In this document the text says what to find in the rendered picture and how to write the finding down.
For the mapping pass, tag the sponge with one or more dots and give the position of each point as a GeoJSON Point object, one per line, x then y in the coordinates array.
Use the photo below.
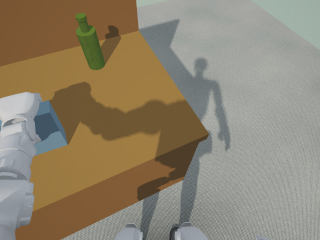
{"type": "Point", "coordinates": [49, 128]}

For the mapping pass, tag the left robot hand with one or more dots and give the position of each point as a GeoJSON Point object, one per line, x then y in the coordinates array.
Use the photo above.
{"type": "Point", "coordinates": [25, 103]}

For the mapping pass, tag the left robot forearm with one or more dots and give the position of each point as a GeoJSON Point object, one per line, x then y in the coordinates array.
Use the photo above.
{"type": "Point", "coordinates": [17, 139]}

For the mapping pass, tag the table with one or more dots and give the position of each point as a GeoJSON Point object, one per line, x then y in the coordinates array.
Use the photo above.
{"type": "Point", "coordinates": [130, 132]}

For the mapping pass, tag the robot left upper arm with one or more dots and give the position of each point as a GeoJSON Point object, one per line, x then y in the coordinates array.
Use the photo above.
{"type": "Point", "coordinates": [16, 206]}

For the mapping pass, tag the robot right foot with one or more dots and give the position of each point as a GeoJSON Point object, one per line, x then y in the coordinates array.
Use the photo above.
{"type": "Point", "coordinates": [172, 233]}

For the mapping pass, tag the robot left shin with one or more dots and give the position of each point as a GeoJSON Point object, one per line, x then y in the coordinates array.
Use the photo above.
{"type": "Point", "coordinates": [131, 225]}

